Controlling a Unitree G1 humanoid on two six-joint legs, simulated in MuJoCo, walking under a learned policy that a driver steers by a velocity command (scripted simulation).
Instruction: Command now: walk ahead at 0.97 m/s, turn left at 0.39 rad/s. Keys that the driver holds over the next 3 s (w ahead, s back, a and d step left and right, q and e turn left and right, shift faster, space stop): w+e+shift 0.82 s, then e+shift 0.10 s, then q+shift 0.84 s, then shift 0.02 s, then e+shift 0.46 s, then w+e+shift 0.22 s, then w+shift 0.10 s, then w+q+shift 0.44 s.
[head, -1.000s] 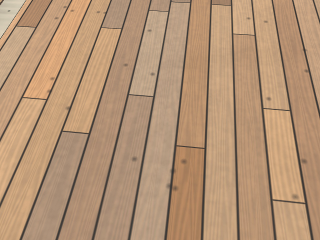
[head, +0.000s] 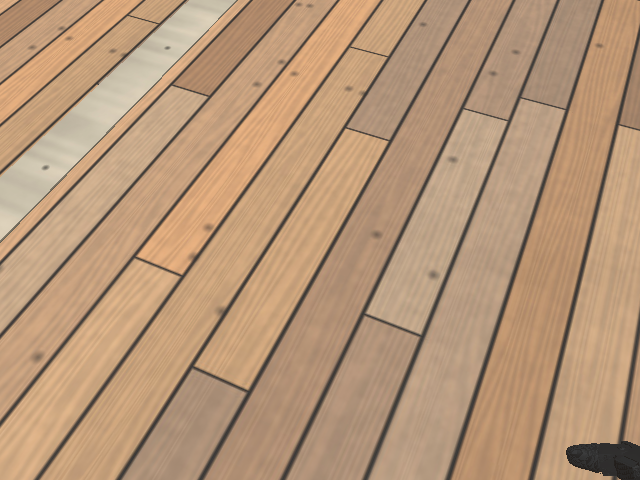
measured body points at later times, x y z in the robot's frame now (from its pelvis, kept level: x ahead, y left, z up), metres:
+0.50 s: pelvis +0.45 -0.03 +0.02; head +0.47 -0.02 +0.46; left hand +0.57 +0.24 -0.11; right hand +0.47 -0.30 -0.11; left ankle +0.25 +0.09 -0.53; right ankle +0.53 -0.05 -0.69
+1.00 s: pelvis +0.88 -0.10 +0.04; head +0.92 -0.12 +0.49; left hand +1.18 +0.06 -0.06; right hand +0.79 -0.39 -0.06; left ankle +0.98 +0.00 -0.69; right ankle +0.76 -0.13 -0.58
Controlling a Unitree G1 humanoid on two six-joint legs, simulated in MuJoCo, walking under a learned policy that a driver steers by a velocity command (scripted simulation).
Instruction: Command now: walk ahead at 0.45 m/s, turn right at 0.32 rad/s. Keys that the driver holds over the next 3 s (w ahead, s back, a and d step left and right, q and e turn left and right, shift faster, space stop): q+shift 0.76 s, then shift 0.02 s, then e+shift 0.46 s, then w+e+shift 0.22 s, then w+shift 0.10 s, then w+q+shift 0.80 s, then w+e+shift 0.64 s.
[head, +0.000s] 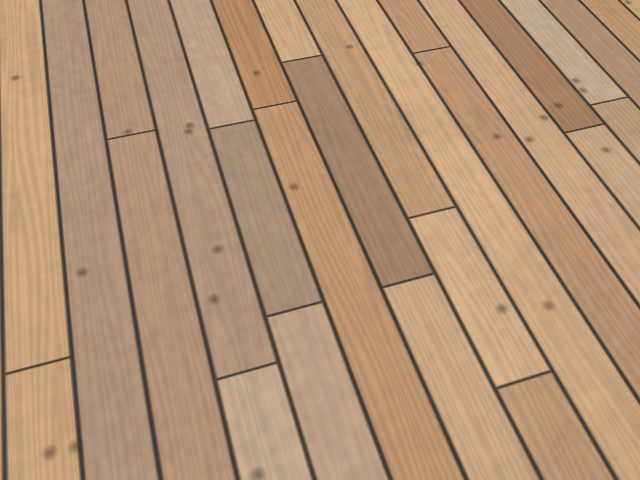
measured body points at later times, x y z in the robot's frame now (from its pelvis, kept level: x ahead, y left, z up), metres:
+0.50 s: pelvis +0.17 +0.02 +0.00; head +0.20 +0.03 +0.45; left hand +0.24 +0.31 -0.10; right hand +0.34 -0.22 -0.11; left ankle +0.16 +0.13 -0.69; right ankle +0.25 -0.07 -0.73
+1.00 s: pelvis +0.18 +0.06 +0.00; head +0.19 +0.06 +0.45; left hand +0.10 +0.33 -0.12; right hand +0.45 -0.07 -0.09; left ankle +0.16 +0.14 -0.73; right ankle +0.25 -0.04 -0.71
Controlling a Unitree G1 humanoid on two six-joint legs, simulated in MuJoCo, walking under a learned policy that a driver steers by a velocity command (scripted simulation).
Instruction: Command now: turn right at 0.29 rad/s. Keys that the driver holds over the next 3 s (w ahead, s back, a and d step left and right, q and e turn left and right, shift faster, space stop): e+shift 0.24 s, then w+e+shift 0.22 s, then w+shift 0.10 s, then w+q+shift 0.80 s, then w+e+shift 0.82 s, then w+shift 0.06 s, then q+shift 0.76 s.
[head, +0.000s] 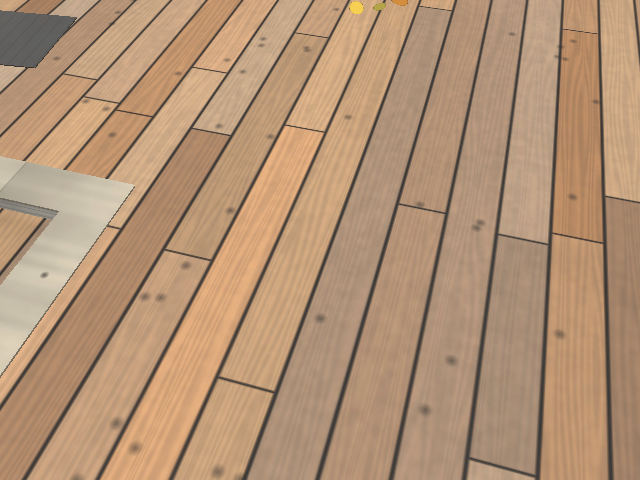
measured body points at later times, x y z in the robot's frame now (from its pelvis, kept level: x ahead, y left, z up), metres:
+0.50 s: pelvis +0.02 +0.00 +0.00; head +0.04 +0.00 +0.45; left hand +0.27 +0.21 -0.09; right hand +0.02 -0.31 -0.09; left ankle +0.04 +0.11 -0.74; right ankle -0.01 -0.11 -0.69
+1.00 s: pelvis +0.25 -0.18 +0.00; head +0.26 -0.19 +0.45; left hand +0.42 +0.05 -0.11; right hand +0.21 -0.46 -0.13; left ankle +0.25 -0.04 -0.64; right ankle +0.17 -0.27 -0.74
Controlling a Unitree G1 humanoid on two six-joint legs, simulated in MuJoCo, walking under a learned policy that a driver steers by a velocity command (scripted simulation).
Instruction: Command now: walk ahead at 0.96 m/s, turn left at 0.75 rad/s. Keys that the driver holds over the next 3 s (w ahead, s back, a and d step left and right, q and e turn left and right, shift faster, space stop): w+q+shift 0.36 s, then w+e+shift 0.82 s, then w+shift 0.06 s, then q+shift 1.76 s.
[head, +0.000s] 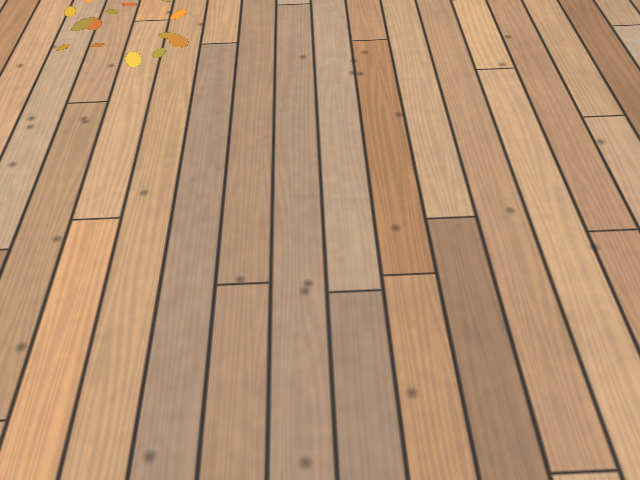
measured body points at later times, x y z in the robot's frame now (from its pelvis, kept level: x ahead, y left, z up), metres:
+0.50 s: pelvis +0.42 +0.08 -0.01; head +0.45 +0.08 +0.44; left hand +0.51 +0.36 -0.09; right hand +0.54 -0.18 -0.14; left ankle +0.37 +0.07 -0.74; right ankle +0.57 -0.07 -0.66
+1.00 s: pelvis +0.91 +0.17 +0.00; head +0.93 +0.17 +0.45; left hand +0.81 +0.44 -0.13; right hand +1.18 -0.01 -0.06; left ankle +1.04 +0.38 -0.66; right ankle +0.84 +0.13 -0.74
